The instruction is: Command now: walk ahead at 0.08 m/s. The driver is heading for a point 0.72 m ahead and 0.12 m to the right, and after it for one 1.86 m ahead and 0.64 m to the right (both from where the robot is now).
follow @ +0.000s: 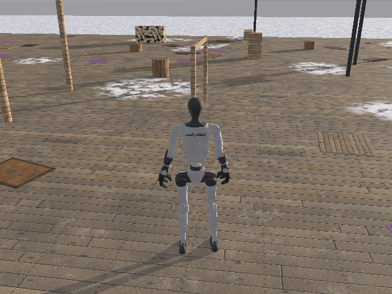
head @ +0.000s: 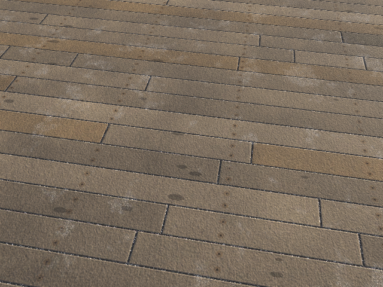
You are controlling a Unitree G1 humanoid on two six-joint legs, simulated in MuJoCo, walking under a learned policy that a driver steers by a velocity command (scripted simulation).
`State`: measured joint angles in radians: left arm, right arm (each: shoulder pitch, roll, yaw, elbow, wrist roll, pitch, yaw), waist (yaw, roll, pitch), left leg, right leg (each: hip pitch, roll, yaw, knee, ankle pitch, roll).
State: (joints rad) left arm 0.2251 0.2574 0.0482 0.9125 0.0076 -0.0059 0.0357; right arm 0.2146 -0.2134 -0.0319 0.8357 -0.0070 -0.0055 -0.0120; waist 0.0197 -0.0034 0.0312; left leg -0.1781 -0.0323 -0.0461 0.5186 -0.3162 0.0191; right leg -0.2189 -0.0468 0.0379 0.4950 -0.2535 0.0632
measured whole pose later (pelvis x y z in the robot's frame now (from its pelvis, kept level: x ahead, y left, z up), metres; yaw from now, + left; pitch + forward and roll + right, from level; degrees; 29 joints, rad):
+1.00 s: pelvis +0.42 -0.01 +0.01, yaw -1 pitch +0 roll +2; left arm 0.17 0.29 0.06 0.85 -0.01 -0.08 0.01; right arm 0.31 -0.25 -0.05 0.95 0.00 -0.10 0.02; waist -0.05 -0.04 0.02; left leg -0.11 -0.09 0.06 0.25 -0.14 0.08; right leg -0.67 -0.15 0.05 0.96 -0.14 0.00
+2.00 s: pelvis +0.72 -0.05 +0.01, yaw -30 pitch +2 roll -1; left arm 0.23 0.33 0.09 0.68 -0.02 0.00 0.00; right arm 0.38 -0.28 -0.06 0.83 -0.01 -0.07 -0.03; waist -0.06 -0.05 -0.04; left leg -0.06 0.03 0.05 0.31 -0.28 0.01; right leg -0.68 0.01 0.10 1.08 -0.16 0.03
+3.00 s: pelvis +1.15 -0.37 +0.01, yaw -38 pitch +1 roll +0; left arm 0.23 0.30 0.06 0.77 -0.01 -0.06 0.00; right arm 0.29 -0.27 -0.04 0.79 -0.01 -0.09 0.03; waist -0.03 -0.04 0.04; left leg -0.26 -0.05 0.05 0.39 -0.15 0.07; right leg -0.54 -0.09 0.04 1.10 -0.30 -0.02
